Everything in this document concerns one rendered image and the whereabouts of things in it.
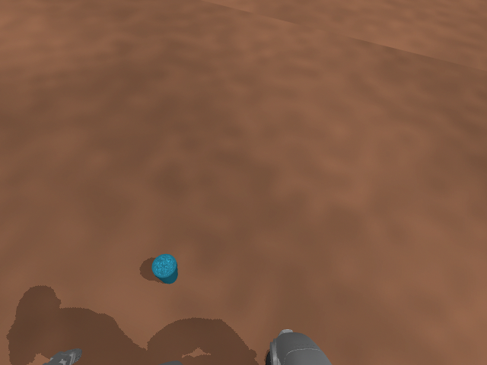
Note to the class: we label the cup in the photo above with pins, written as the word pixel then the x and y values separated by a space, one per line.
pixel 164 267

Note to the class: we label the left robot hand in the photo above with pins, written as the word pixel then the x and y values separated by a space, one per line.
pixel 68 357

